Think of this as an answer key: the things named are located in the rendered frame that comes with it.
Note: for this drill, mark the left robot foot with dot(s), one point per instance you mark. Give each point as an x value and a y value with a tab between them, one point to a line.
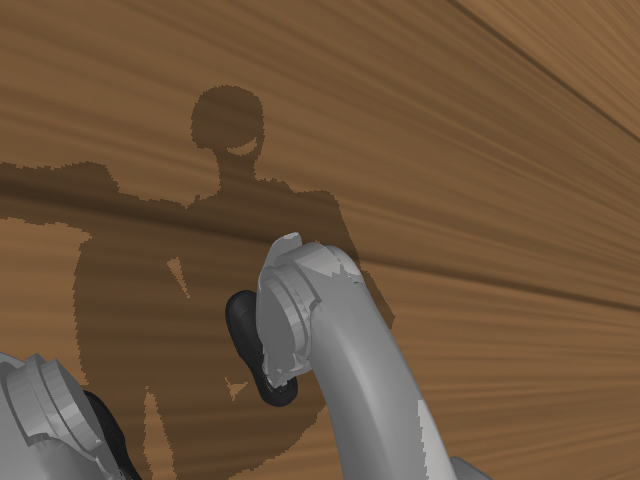
113	436

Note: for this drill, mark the right robot foot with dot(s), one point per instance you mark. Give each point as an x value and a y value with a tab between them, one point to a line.
240	316

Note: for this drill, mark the right robot hand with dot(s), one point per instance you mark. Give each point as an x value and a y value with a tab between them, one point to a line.
466	471

